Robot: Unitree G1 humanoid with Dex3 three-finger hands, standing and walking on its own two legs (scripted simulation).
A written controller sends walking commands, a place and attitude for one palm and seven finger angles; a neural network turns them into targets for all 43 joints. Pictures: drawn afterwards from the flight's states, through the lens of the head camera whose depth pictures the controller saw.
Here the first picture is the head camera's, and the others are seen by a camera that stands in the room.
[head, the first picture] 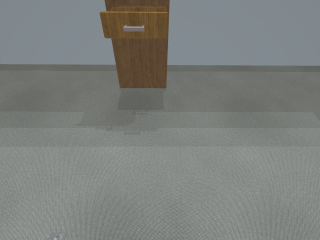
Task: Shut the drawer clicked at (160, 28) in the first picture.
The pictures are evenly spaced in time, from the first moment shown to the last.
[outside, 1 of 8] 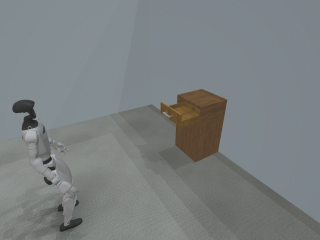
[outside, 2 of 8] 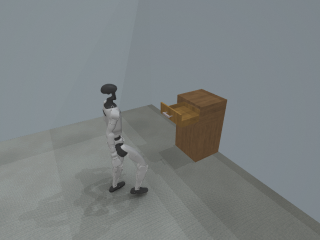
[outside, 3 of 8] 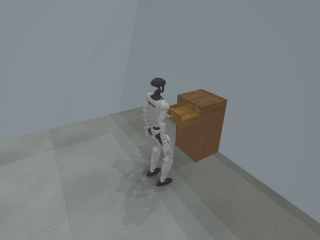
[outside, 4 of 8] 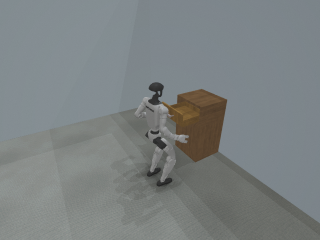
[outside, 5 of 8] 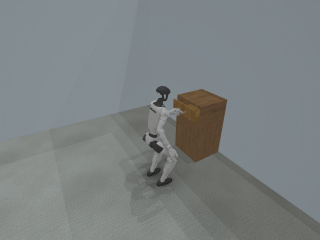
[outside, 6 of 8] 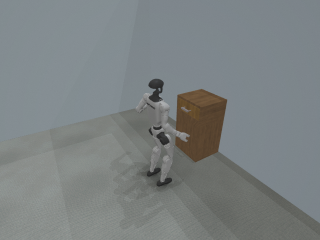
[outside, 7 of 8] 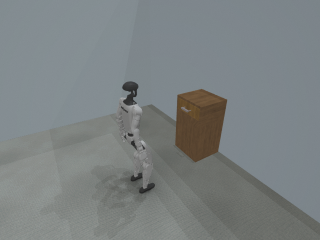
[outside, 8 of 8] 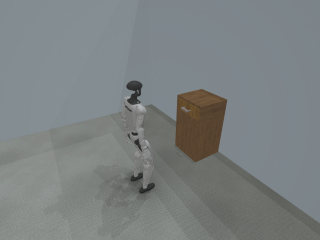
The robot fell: no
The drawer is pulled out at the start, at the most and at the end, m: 0.29 0.29 0.00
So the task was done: yes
